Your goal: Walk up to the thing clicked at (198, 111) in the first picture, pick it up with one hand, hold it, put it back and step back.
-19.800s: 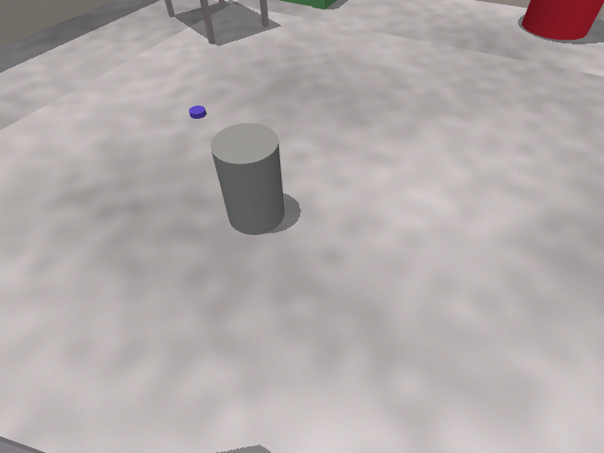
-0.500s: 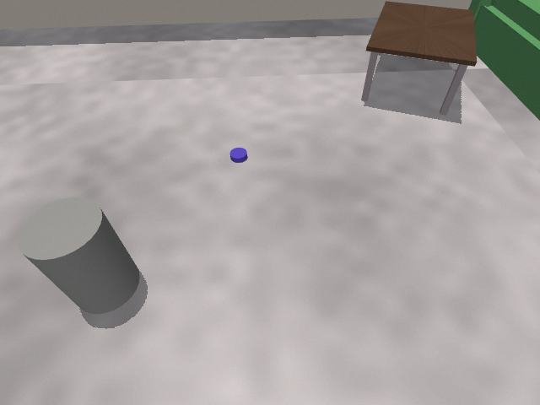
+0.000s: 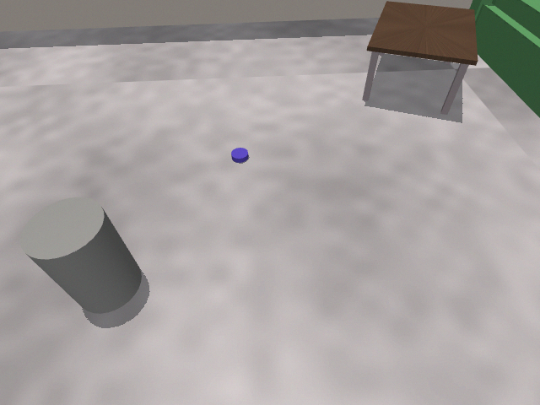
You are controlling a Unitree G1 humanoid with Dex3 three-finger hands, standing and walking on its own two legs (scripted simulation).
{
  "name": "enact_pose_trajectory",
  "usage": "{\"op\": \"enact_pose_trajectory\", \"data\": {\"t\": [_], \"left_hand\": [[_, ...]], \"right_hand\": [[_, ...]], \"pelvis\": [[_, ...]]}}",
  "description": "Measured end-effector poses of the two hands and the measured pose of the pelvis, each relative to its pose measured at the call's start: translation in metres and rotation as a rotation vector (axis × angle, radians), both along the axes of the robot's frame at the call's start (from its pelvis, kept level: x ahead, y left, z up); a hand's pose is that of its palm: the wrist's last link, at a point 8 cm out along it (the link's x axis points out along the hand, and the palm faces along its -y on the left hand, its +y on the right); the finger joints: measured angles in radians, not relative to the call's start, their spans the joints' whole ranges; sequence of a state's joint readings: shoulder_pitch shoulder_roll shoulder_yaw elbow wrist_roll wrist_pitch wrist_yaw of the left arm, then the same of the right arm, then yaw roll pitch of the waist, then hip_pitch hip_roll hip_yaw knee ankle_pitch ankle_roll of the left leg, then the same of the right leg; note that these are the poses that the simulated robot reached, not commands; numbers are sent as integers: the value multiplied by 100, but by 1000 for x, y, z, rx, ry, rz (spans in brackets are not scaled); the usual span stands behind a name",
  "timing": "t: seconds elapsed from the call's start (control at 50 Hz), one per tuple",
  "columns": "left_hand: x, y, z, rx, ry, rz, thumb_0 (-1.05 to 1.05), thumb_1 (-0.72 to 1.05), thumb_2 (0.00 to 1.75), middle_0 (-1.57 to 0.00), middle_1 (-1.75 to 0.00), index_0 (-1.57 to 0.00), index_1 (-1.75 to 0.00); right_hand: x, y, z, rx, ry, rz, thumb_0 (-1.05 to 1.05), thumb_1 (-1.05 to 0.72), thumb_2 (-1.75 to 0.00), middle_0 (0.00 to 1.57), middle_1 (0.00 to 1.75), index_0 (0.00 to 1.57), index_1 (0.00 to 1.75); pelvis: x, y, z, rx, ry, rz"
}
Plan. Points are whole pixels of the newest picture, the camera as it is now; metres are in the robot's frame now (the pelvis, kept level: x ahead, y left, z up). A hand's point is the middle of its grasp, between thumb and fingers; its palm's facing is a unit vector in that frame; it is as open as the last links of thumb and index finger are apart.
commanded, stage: stand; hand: left
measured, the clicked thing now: (239, 155) +1.53 +0.24 -0.77
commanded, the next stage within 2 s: walk up in 0.30 s
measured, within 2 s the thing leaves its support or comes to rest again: neither
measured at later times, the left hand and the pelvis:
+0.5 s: hand out of the picture +0.06 +0.29 -0.15, palm faces +0.05 -0.94 -0.35, open 7.3 cm; pelvis +0.02 +0.02 +0.00, yaw +2 degrees
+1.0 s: hand (129, 313) +0.32 +0.31 -0.15, palm faces -0.07 -0.92 -0.39, open 7.3 cm; pelvis +0.23 +0.03 -0.03, yaw -1 degrees
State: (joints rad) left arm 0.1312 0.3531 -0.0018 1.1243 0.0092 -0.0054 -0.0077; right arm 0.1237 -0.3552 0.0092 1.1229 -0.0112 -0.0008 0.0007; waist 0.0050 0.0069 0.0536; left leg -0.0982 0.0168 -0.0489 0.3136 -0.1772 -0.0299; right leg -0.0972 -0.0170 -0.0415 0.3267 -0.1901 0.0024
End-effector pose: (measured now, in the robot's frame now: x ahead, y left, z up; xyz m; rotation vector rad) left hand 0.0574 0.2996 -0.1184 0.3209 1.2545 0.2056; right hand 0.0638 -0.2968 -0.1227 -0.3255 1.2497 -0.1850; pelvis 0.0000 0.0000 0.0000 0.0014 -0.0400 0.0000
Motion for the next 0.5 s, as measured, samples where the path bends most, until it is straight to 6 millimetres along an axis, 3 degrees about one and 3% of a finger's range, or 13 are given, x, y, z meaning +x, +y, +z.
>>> {"op": "enact_pose_trajectory", "data": {"t": [0.34, 0.42, 0.5], "left_hand": [[3, -2, -1, -19, -19, 3, 0, 91, 90, -20, -30, -21, -30], [1, 13, 2, -19, -75, 31, 0, 90, 90, -20, -30, -21, -30], [-8, 38, 3, 1, -53, 58, 0, 90, 90, -21, -30, -21, -30]], "right_hand": [[-2, -3, 2, 8, -7, -4, 0, -91, -90, 21, 30, 21, 30], [9, -9, 6, -12, -1, 24, 1, -91, -90, 21, 30, 21, 30], [37, -8, 15, -39, -22, 58, 1, -91, -90, 21, 30, 21, 30]], "pelvis": [[2, -2, -1, -2, 5, 3], [10, 4, -3, -3, 16, 28], [25, 19, -5, -17, 10, 39]]}}
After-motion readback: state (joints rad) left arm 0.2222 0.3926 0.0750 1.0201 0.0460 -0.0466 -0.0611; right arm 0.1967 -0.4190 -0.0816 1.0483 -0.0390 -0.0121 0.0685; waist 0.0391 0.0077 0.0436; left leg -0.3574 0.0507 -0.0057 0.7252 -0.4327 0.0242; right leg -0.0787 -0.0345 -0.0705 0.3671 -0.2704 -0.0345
